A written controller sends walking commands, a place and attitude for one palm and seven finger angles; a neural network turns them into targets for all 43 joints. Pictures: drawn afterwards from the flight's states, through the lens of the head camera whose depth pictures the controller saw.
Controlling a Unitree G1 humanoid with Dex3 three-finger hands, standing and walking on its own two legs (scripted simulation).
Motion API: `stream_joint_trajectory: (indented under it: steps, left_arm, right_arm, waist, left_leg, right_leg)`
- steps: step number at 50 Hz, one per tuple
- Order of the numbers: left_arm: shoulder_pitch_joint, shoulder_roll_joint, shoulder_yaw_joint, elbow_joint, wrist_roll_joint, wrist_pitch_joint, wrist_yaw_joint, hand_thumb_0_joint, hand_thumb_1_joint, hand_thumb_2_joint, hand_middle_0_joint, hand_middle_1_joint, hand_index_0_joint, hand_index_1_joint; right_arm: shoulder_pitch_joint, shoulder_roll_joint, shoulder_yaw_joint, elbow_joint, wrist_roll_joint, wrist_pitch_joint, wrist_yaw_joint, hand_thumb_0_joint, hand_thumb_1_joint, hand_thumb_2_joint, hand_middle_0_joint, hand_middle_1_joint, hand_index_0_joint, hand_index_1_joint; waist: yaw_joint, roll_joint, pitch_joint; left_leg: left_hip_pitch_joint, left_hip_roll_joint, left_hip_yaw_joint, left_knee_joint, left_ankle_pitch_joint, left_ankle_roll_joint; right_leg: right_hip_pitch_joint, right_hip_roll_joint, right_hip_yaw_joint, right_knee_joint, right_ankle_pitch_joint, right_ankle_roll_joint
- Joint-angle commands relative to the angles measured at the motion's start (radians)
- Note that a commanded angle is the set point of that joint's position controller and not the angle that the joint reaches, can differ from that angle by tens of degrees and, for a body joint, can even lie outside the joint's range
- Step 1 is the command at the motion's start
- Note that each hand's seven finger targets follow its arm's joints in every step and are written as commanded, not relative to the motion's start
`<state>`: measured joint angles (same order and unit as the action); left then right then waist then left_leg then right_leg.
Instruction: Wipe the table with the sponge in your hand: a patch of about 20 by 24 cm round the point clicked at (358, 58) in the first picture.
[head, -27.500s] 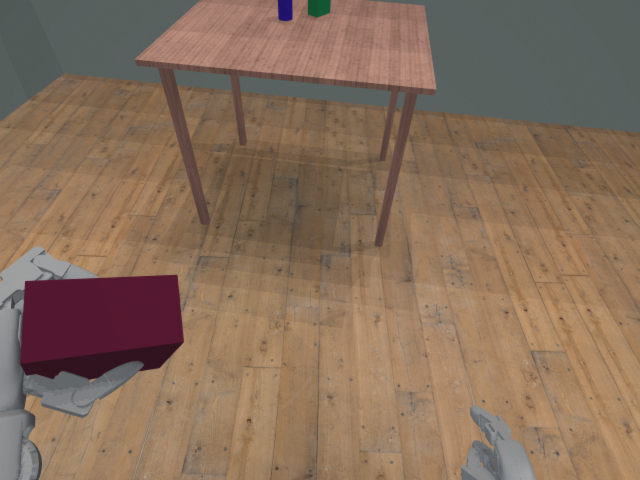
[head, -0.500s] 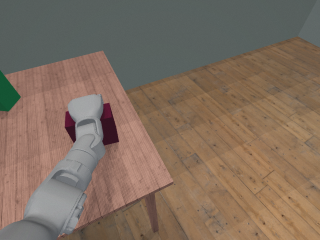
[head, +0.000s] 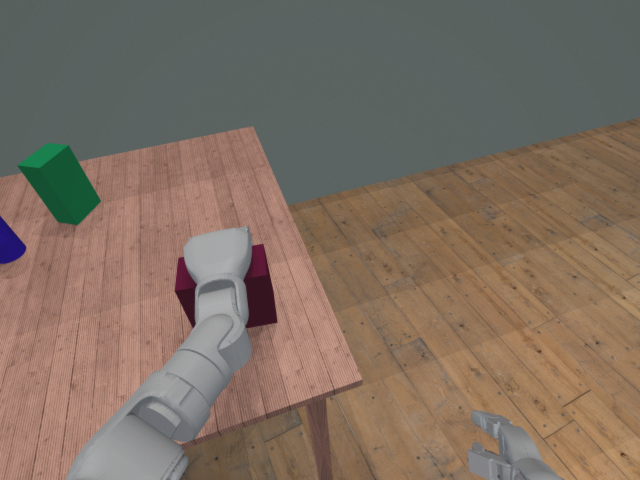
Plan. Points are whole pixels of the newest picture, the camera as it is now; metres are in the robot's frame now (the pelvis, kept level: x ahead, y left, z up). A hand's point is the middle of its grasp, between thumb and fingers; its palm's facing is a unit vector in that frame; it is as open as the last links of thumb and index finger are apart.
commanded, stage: wipe back along the third lane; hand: left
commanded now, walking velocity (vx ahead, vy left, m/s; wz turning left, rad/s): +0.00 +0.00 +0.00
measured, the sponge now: (232, 298) +0.37 +0.18 +0.01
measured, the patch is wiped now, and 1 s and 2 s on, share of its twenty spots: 0.90 0.90 0.90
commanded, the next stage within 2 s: slide back across to the middle lane in 0.80 s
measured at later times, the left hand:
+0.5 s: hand (239, 306) +0.33 +0.15 +0.05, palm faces +0.00 -0.05 -1.00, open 10.1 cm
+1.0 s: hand (238, 326) +0.29 +0.14 +0.05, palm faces +0.03 -0.14 -0.99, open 10.1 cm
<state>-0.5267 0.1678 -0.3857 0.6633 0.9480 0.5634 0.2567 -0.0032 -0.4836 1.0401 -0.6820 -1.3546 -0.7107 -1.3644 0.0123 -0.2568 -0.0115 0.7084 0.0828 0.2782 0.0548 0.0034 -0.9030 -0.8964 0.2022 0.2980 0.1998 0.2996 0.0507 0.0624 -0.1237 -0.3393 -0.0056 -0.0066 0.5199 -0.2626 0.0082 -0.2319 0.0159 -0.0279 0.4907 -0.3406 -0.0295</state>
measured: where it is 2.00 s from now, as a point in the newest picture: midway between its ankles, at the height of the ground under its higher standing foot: outside the picture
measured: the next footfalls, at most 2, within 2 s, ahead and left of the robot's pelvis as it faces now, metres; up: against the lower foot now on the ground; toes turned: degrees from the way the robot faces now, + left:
none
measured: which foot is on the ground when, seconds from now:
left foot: down 0.00-1.00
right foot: down 0.00-1.00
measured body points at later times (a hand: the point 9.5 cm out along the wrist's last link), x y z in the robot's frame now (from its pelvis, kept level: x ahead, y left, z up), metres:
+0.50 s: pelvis -0.01 -0.02 +0.00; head -0.03 -0.07 +0.45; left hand +0.32 +0.15 +0.10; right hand +0.20 -0.25 -0.11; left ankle +0.00 +0.12 -0.74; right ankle -0.06 -0.10 -0.74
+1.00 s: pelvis -0.01 -0.02 +0.00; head -0.04 -0.07 +0.45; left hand +0.29 +0.14 +0.11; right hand +0.23 -0.24 -0.08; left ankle +0.00 +0.12 -0.74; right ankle -0.06 -0.10 -0.74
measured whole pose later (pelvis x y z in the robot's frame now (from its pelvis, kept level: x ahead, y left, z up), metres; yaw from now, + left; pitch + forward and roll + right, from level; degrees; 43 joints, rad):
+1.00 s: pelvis -0.01 -0.02 +0.00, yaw -2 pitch +0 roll +1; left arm -0.13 0.22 -0.41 0.16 0.95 0.60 0.20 0.01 -0.47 1.04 -0.66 -1.37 -0.70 -1.38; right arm -0.05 -0.27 0.00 0.68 0.10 0.25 0.08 0.01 -0.90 -0.90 0.20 0.30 0.20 0.30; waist 0.07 0.09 -0.08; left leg -0.23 0.02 0.02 0.48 -0.25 -0.01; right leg -0.16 0.04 0.00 0.51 -0.35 -0.05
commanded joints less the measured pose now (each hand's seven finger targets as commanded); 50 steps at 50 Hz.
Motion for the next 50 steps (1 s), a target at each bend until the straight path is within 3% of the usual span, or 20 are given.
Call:
stream_joint_trajectory:
  steps: [1, 4, 8, 10, 13, 15, 18, 20, 24, 25, 28, 35, 36, 38, 40, 42, 44, 45, 46, 50]
  left_arm:
    - [-0.179, 0.03, 0.019, -0.172, -0.02, -0.008, -0.038, 0.0, 0.1, 1.3, -1.2, -1.6, -1.2, -1.6]
    - [-0.119, 0.052, 0.033, -0.214, -0.018, -0.002, -0.043, 0.0, 0.1, 1.3, -1.2, -1.6, -1.2, -1.6]
    - [-0.087, 0.052, 0.023, -0.254, -0.019, 0.01, -0.051, 0.0, 0.1, 1.3, -1.2, -1.6, -1.2, -1.6]
    - [-0.091, 0.033, 0.006, -0.296, -0.03, 0.01, -0.059, 0.0, 0.1, 1.3, -1.2, -1.6, -1.2, -1.6]
    - [-0.027, 0.078, 0.046, -0.298, -0.026, 0.012, -0.056, 0.0, 0.1, 1.3, -1.2, -1.6, -1.2, -1.6]
    - [-0.042, 0.04, 0.01, -0.336, -0.031, 0.012, -0.065, 0.0, 0.1, 1.3, -1.2, -1.6, -1.2, -1.6]
    - [0.011, 0.085, 0.048, -0.327, -0.029, 0.013, -0.062, 0.0, 0.1, 1.3, -1.2, -1.6, -1.2, -1.6]
    - [0.009, 0.049, 0.02, -0.366, -0.031, 0.009, -0.068, 0.0, 0.1, 1.3, -1.2, -1.6, -1.2, -1.6]
    - [0.057, 0.047, 0.01, -0.382, -0.033, 0.012, -0.068, 0.0, 0.1, 1.3, -1.2, -1.6, -1.2, -1.6]
    - [0.058, 0.078, 0.044, -0.4, -0.039, 0.012, -0.068, 0.0, 0.1, 1.3, -1.2, -1.6, -1.2, -1.6]
    - [0.09, 0.053, 0.019, -0.396, -0.038, 0.017, -0.068, 0.0, 0.1, 1.3, -1.2, -1.6, -1.2, -1.6]
    - [0.199, 0.075, 0.043, -0.494, -0.04, 0.018, -0.07, 0.0, 0.1, 1.3, -1.2, -1.6, -1.2, -1.6]
    - [0.206, 0.044, 0.006, -0.507, -0.037, 0.019, -0.071, 0.0, 0.1, 1.3, -1.2, -1.6, -1.2, -1.6]
    - [0.237, 0.053, 0.009, -0.513, -0.03, 0.026, -0.073, 0.0, 0.1, 1.3, -1.2, -1.6, -1.2, -1.6]
    - [0.277, 0.072, 0.027, -0.559, -0.034, 0.032, -0.077, 0.0, 0.1, 1.3, -1.2, -1.6, -1.2, -1.6]
    - [0.29, 0.049, -0.005, -0.58, -0.031, 0.039, -0.08, 0.0, 0.1, 1.3, -1.2, -1.6, -1.2, -1.6]
    - [0.286, 0.06, -0.002, -0.59, -0.027, 0.048, -0.083, 0.0, 0.1, 1.3, -1.2, -1.6, -1.2, -1.6]
    - [0.262, 0.096, 0.032, -0.589, -0.022, 0.053, -0.083, 0.0, 0.1, 1.3, -1.2, -1.6, -1.2, -1.6]
    - [0.234, 0.084, 0.014, -0.593, -0.018, 0.056, -0.083, 0.0, 0.1, 1.3, -1.2, -1.6, -1.2, -1.6]
    - [0.242, 0.158, 0.089, -0.664, -0.009, 0.049, -0.076, 0.0, 0.1, 1.3, -1.2, -1.6, -1.2, -1.6]
  right_arm:
    - [-0.155, -0.119, -0.033, -0.153, 0.001, -0.029, 0.003, 0.0, -0.9, -0.9, 0.2, 0.3, 0.2, 0.3]
    - [-0.171, -0.118, -0.026, -0.164, 0.003, -0.032, 0.001, 0.0, -0.9, -0.9, 0.2, 0.3, 0.2, 0.3]
    - [-0.189, -0.115, -0.022, -0.17, 0.009, -0.034, 0.001, 0.0, -0.9, -0.9, 0.2, 0.3, 0.2, 0.3]
    - [-0.2, -0.108, -0.023, -0.181, 0.013, -0.037, 0.002, 0.0, -0.9, -0.9, 0.2, 0.3, 0.2, 0.3]
    - [-0.202, -0.116, -0.021, -0.176, 0.011, -0.043, -0.002, 0.0, -0.9, -0.9, 0.2, 0.3, 0.2, 0.3]
    - [-0.215, -0.109, -0.022, -0.188, 0.015, -0.045, 0.0, 0.0, -0.9, -0.9, 0.2, 0.3, 0.2, 0.3]
    - [-0.216, -0.116, -0.021, -0.181, 0.014, -0.051, -0.001, 0.0, -0.9, -0.9, 0.2, 0.3, 0.2, 0.3]
    - [-0.224, -0.11, -0.024, -0.19, 0.014, -0.054, 0.002, 0.0, -0.9, -0.9, 0.2, 0.3, 0.2, 0.3]
    - [-0.23, -0.111, -0.023, -0.188, 0.014, -0.061, 0.005, 0.0, -0.9, -0.9, 0.2, 0.3, 0.2, 0.3]
    - [-0.239, -0.114, -0.024, -0.19, 0.014, -0.061, 0.005, 0.0, -0.9, -0.9, 0.2, 0.3, 0.2, 0.3]
    - [-0.242, -0.111, -0.021, -0.187, 0.016, -0.065, 0.007, 0.0, -0.9, -0.9, 0.2, 0.3, 0.2, 0.3]
    - [-0.266, -0.111, -0.025, -0.205, 0.014, -0.069, 0.02, 0.0, -0.9, -0.9, 0.2, 0.3, 0.2, 0.3]
    - [-0.265, -0.105, -0.023, -0.208, 0.014, -0.07, 0.023, 0.0, -0.9, -0.9, 0.2, 0.3, 0.2, 0.3]
    - [-0.272, -0.105, -0.021, -0.208, 0.016, -0.071, 0.028, 0.0, -0.9, -0.9, 0.2, 0.3, 0.2, 0.3]
    - [-0.282, -0.106, -0.021, -0.216, 0.017, -0.071, 0.036, 0.0, -0.9, -0.9, 0.2, 0.3, 0.2, 0.3]
    - [-0.29, -0.1, -0.018, -0.218, 0.019, -0.071, 0.038, 0.0, -0.9, -0.9, 0.2, 0.3, 0.2, 0.3]
    - [-0.299, -0.1, -0.015, -0.215, 0.019, -0.073, 0.039, 0.0, -0.9, -0.9, 0.2, 0.3, 0.2, 0.3]
    - [-0.3, -0.106, -0.016, -0.207, 0.019, -0.071, 0.036, 0.0, -0.9, -0.9, 0.2, 0.3, 0.2, 0.3]
    - [-0.297, -0.103, -0.011, -0.207, 0.019, -0.072, 0.033, 0.0, -0.9, -0.9, 0.2, 0.3, 0.2, 0.3]
    - [-0.308, -0.101, -0.012, -0.213, 0.014, -0.079, 0.024, 0.0, -0.9, -0.9, 0.2, 0.3, 0.2, 0.3]
  waist:
    - [-0.023, -0.129, -0.22]
    - [-0.015, -0.155, -0.194]
    - [-0.014, -0.133, -0.152]
    - [-0.018, -0.152, -0.173]
    - [-0.004, -0.149, -0.161]
    - [-0.012, -0.151, -0.17]
    - [0.0, -0.156, -0.137]
    - [-0.001, -0.152, -0.151]
    - [0.003, -0.161, -0.133]
    - [0.01, -0.154, -0.138]
    - [0.006, -0.173, -0.114]
    - [0.026, -0.158, -0.149]
    - [0.018, -0.162, -0.141]
    - [0.018, -0.164, -0.106]
    - [0.028, -0.154, -0.119]
    - [0.023, -0.152, -0.099]
    - [0.021, -0.153, -0.079]
    - [0.022, -0.153, -0.075]
    - [0.016, -0.15, -0.07]
    - [0.04, -0.108, -0.133]
  left_leg:
    - [0.182, -0.015, 0.015, -0.002, 0.385, 0.037]
    - [0.165, -0.024, 0.025, -0.006, 0.367, 0.039]
    - [0.159, -0.024, 0.026, -0.021, 0.329, 0.038]
    - [0.158, -0.025, 0.024, -0.025, 0.321, 0.039]
    - [0.158, -0.028, 0.029, -0.028, 0.301, 0.039]
    - [0.158, -0.025, 0.029, -0.034, 0.303, 0.039]
    - [0.153, -0.027, 0.03, -0.038, 0.265, 0.039]
    - [0.156, -0.027, 0.027, -0.039, 0.278, 0.04]
    - [0.159, -0.028, 0.032, -0.039, 0.263, 0.042]
    - [0.156, -0.027, 0.025, -0.045, 0.257, 0.04]
    - [0.156, -0.026, 0.035, -0.042, 0.253, 0.041]
    - [0.17, -0.029, 0.032, -0.039, 0.295, 0.038]
    - [0.174, -0.028, 0.038, -0.033, 0.295, 0.04]
    - [0.171, -0.026, 0.036, -0.033, 0.297, 0.039]
    - [0.173, -0.027, 0.031, -0.037, 0.307, 0.038]
    - [0.177, -0.026, 0.035, -0.035, 0.3, 0.039]
    - [0.178, -0.025, 0.037, -0.036, 0.294, 0.039]
    - [0.174, -0.023, 0.027, -0.047, 0.278, 0.036]
    - [0.175, -0.022, 0.032, -0.049, 0.266, 0.039]
    - [0.205, -0.026, 0.027, -0.051, 0.302, 0.039]
  right_leg:
    - [0.075, 0.019, 0.01, -0.019, 0.578, -0.043]
    - [0.097, 0.013, 0.025, -0.026, 0.614, -0.038]
    - [0.082, 0.011, 0.027, -0.036, 0.562, -0.037]
    - [0.099, 0.011, 0.029, -0.036, 0.548, -0.035]
    - [0.1, 0.011, 0.047, -0.043, 0.544, -0.034]
    - [0.107, 0.008, 0.042, -0.04, 0.535, -0.032]
    - [0.088, 0.011, 0.054, -0.053, 0.491, -0.03]
    - [0.099, 0.011, 0.054, -0.047, 0.504, -0.033]
    - [0.091, 0.012, 0.057, -0.054, 0.492, -0.029]
    - [0.096, 0.014, 0.074, -0.059, 0.481, -0.033]
    - [0.087, 0.011, 0.063, -0.057, 0.484, -0.026]
    - [0.127, 0.012, 0.083, -0.043, 0.543, -0.031]
    - [0.122, 0.01, 0.073, -0.037, 0.548, -0.027]
    - [0.106, 0.013, 0.078, -0.042, 0.548, -0.029]
    - [0.124, 0.015, 0.087, -0.04, 0.562, -0.033]
    - [0.111, 0.014, 0.075, -0.037, 0.544, -0.029]
    - [0.102, 0.014, 0.083, -0.046, 0.538, -0.028]
    - [0.094, 0.019, 0.093, -0.051, 0.494, -0.032]
    - [0.085, 0.017, 0.08, -0.047, 0.474, -0.028]
    - [0.125, 0.021, 0.089, -0.04, 0.497, -0.036]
